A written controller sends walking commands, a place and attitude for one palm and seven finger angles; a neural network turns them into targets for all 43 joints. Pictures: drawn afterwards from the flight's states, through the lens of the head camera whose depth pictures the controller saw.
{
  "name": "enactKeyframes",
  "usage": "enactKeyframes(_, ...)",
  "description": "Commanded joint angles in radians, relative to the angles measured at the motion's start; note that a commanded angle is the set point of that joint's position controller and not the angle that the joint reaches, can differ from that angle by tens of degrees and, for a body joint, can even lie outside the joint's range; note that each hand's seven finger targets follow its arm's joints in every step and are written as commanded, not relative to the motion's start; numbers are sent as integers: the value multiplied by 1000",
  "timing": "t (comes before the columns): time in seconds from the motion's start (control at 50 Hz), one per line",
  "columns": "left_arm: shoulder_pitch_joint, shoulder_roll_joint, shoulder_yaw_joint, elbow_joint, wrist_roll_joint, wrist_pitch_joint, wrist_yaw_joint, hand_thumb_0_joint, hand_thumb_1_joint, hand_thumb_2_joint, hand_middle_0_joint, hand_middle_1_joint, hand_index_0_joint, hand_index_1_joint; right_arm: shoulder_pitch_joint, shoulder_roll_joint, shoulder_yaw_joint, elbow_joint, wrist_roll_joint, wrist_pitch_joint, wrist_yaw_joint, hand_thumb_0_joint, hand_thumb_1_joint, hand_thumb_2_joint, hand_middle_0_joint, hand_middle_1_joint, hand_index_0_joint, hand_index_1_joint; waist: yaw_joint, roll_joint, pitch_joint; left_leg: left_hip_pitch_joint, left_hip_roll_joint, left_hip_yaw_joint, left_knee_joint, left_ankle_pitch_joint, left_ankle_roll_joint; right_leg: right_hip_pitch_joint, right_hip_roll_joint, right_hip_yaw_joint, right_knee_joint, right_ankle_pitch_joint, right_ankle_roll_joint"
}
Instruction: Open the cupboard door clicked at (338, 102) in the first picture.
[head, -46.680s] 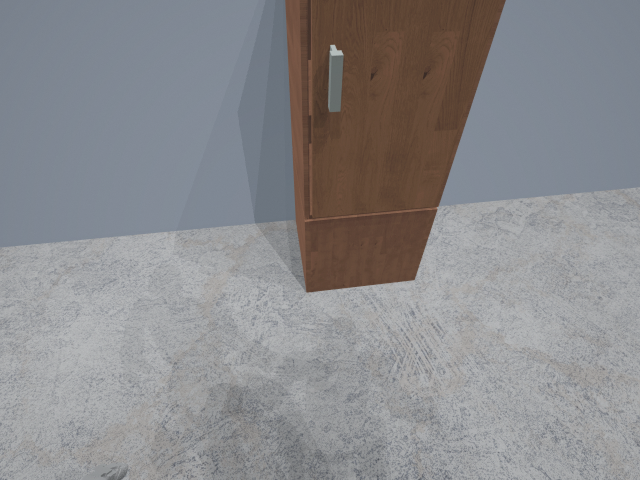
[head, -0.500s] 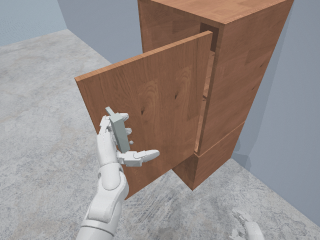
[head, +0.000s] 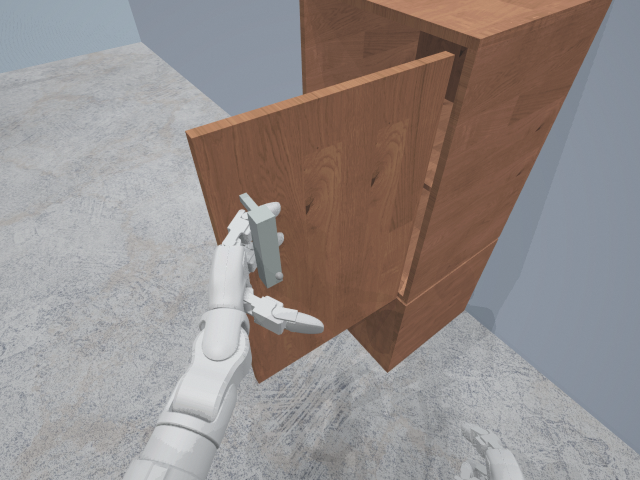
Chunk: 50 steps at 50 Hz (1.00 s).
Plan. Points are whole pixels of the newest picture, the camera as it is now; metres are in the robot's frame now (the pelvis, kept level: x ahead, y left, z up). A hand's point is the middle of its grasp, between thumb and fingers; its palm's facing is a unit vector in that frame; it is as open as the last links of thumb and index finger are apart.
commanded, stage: slide the hand sideways off the handle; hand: left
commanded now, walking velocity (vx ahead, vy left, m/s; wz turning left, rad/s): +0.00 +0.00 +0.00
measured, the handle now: (258, 239) +0.38 +0.12 +0.11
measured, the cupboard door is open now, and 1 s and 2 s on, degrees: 87 88 88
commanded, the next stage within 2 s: draw the hand back to the body in 1.08 s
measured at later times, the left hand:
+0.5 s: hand (267, 299) +0.30 +0.09 +0.10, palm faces -0.14 -0.99 +0.01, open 16.0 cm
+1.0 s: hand (198, 330) +0.25 +0.16 +0.10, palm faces -0.03 -1.00 -0.04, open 16.2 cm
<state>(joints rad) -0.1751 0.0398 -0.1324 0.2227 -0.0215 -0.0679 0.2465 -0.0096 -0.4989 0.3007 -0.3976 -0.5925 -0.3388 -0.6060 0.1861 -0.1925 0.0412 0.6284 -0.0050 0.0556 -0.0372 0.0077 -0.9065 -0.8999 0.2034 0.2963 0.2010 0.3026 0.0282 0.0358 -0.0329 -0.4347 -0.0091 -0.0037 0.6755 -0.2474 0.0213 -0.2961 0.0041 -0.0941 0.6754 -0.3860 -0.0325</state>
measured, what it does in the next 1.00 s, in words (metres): stands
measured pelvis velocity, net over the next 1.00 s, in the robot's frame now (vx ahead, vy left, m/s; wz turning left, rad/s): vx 0.03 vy -0.02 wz -0.02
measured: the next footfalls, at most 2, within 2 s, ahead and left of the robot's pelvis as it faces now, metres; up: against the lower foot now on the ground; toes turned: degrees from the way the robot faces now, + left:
none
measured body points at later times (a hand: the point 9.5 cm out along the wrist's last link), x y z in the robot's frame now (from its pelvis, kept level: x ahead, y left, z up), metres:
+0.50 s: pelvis +0.00 +0.00 +0.01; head -0.01 +0.00 +0.46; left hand +0.30 +0.15 +0.11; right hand +0.16 -0.23 -0.07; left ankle +0.07 +0.10 -0.72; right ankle -0.02 -0.10 -0.72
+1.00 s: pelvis +0.03 -0.02 +0.00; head +0.02 -0.04 +0.45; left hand +0.25 +0.22 +0.10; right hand +0.21 -0.26 -0.07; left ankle +0.07 +0.10 -0.72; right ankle -0.02 -0.10 -0.72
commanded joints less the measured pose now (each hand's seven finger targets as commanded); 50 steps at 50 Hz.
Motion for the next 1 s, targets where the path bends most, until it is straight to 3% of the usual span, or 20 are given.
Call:
enactKeyframes(0.0, -455, 9, -126, -176, -100, -107, -326, 0, -500, 300, -150, -300, -150, -300, -89, -128, -24, -166, 34, -80, -32, 0, -900, -900, 200, 300, 200, 300, -108, -32, -177, 283, 10, -64, -106, -42, 6, -163, 16, 51, -150, 104, -2)
enactKeyframes(0.02, -456, -12, -114, -178, -136, -103, -340, 0, -500, 300, -150, -300, -150, -300, -99, -126, -20, -176, 40, -95, -34, 0, -900, -900, 200, 300, 200, 300, -102, -40, -164, 279, 9, -71, -114, -69, 5, -172, 19, 43, -154, 84, 1)
enactKeyframes(0.04, -420, 6, -66, -173, -164, -96, -337, 0, -500, 300, -150, -300, -150, -300, -105, -127, -22, -180, 43, -108, -33, 0, -900, -900, 200, 300, 200, 300, -78, -38, -167, 268, 9, -75, -126, -100, -1, -166, 22, 35, -155, 59, 1)
enactKeyframes(0.08, -390, 11, -24, -158, -186, -81, -310, 0, -500, 300, -150, -300, -150, -300, -110, -129, -16, -180, 44, -125, -26, 0, -900, -900, 200, 300, 200, 300, -63, -59, -151, 242, 9, -82, -149, -156, -4, -163, 24, 27, -155, 20, 4)
enactKeyframes(0.1, -365, 45, 18, -143, -187, -78, -293, 0, -500, 300, -150, -300, -150, -300, -108, -134, -17, -176, 44, -130, -20, 0, -900, -900, 200, 300, 200, 300, -46, -64, -144, 227, 11, -87, -160, -176, -8, -150, 24, 26, -152, 9, 2)
enactKeyframes(0.14, -298, 58, 47, -165, -174, -78, -268, 0, -500, 300, -150, -300, -150, -300, -112, -131, -18, -186, 40, -139, -8, 0, -900, -900, 200, 300, 200, 300, -29, -61, -147, 220, 13, -79, -165, -168, -8, -136, 23, 25, -150, 6, 2)
enactKeyframes(0.16, -293, 55, 45, -177, -169, -78, -261, 0, -500, 300, -150, -300, -150, -300, -112, -132, -17, -189, 40, -141, -4, 0, -900, -900, 200, 300, 200, 300, -34, -73, -139, 216, 13, -74, -165, -164, -6, -133, 22, 28, -154, 9, 4)
enactKeyframes(0.28, -154, 154, 137, -256, -148, -76, -251, 0, -500, 300, -150, -300, -150, -300, -121, -133, -20, -214, 36, -138, 5, 0, -900, -900, 200, 300, 200, 300, -5, -70, -139, 209, 17, -37, -166, -112, -4, -88, 23, 45, -175, 22, 4)
enactKeyframes(0.32, -133, 183, 160, -284, -142, -74, -254, 0, -500, 300, -150, -300, -150, -300, -125, -130, -19, -221, 35, -132, 4, 0, -900, -900, 200, 300, 200, 300, -3, -44, -125, 201, 15, -26, -167, -96, -2, -77, 20, 54, -183, 28, 5)
enactKeyframes(0.36, -29, 203, 202, -308, -149, -67, -259, 0, -500, 300, -150, -300, -150, -300, -123, -126, -21, -231, 35, -128, 5, 0, -900, -900, 200, 300, 200, 300, 16, -38, -132, 209, 17, -15, -168, -53, -4, -49, 23, 54, -188, 59, 2)
enactKeyframes(0.44, 55, 211, 214, -420, -158, -64, -275, 0, -500, 300, -150, -300, -150, -300, -123, -123, -25, -252, 36, -125, 6, 0, -900, -900, 200, 300, 200, 300, 10, -10, -138, 231, 19, -4, -158, 10, -2, -35, 28, 52, -185, 126, 4)
enactKeyframes(0.5, 141, 226, 232, -452, -167, -64, -288, 0, -500, 300, -150, -300, -150, -300, -110, -127, -29, -252, 35, -130, 4, 0, -900, -900, 200, 300, 200, 300, -3, -44, -130, 227, 18, 5, -140, 45, 3, -27, 30, 58, -188, 177, 11)
enactKeyframes(0.56, 179, 224, 229, -525, -181, -73, -315, 0, -500, 300, -150, -300, -150, -300, -107, -127, -34, -260, 36, -140, 2, 0, -900, -900, 200, 300, 200, 300, -7, -7, -136, 237, 12, 7, -126, 74, 5, -34, 28, 58, -175, 228, 15)
enactKeyframes(0.6, 269, 259, 273, -526, -191, -75, -333, 0, -500, 300, -150, -300, -150, -300, -92, -134, -40, -257, 36, -146, -1, 0, -900, -900, 200, 300, 200, 300, -3, -42, -153, 235, 12, 10, -111, 107, 8, -14, 31, 60, -169, 276, 17)
enactKeyframes(0.62, 288, 240, 256, -541, -198, -74, -347, 0, -500, 300, -150, -300, -150, -300, -93, -132, -38, -264, 37, -149, -4, 0, -900, -900, 200, 300, 200, 300, -6, -42, -153, 230, 8, 11, -107, 115, 10, -14, 25, 62, -165, 302, 22)
enactKeyframes(0.82, 337, 329, 365, -579, -272, -132, -463, 0, -500, 300, -150, -300, -150, -300, -69, -146, -43, -242, 41, -194, -29, 0, -900, -900, 200, 300, 200, 300, -20, -16, -148, 190, -8, 2, -46, 137, 8, -23, 4, 98, -144, 428, 47)
enactKeyframes(0.9, 406, 363, 414, -550, -309, -141, -521, 0, -500, 300, -150, -300, -150, -300, -55, -158, -45, -238, 42, -210, -34, 0, -900, -900, 200, 300, 200, 300, -13, -56, -167, 161, -11, -2, -21, 160, 8, 5, -9, 118, -127, 530, 69)
enactKeyframes(0.98, 412, 362, 418, -554, -332, -146, -574, 0, -500, 300, -150, -300, -150, -300, -55, -164, -46, -244, 49, -230, -39, 0, -900, -900, 200, 300, 200, 300, -14, -30, -158, 152, -13, -7, -12, 158, 7, -18, -12, 120, -121, 528, 75)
